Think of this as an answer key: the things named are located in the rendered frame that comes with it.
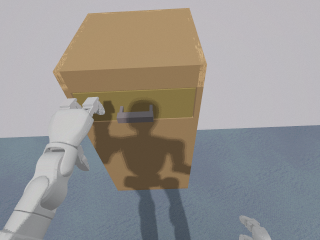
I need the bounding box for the cabinet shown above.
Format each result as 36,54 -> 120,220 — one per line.
53,8 -> 207,191

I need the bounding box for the robot right hand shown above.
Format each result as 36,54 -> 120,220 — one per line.
239,215 -> 271,240

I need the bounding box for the drawer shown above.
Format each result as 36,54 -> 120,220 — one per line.
72,87 -> 196,121

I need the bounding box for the robot left forearm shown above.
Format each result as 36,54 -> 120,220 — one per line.
0,142 -> 79,240

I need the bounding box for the robot left hand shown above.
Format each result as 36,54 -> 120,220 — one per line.
48,97 -> 105,171

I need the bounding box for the handle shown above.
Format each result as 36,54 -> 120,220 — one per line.
116,104 -> 154,124

